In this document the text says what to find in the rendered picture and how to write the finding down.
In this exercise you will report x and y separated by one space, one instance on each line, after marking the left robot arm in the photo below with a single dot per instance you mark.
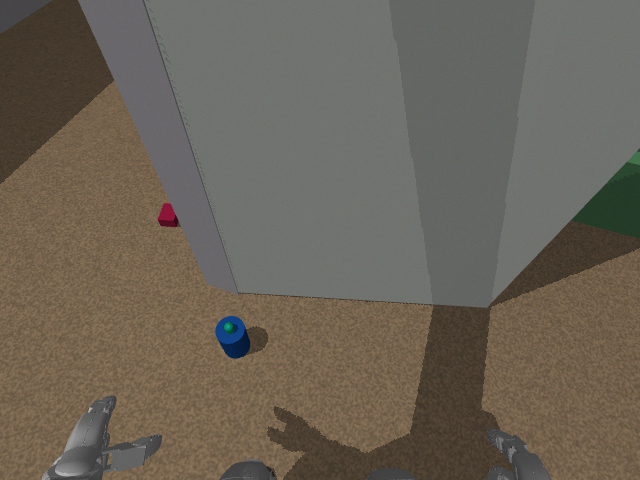
78 463

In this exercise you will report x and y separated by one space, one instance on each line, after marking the left robot hand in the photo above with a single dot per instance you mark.
91 430

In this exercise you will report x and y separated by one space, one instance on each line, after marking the right robot hand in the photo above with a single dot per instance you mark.
526 466

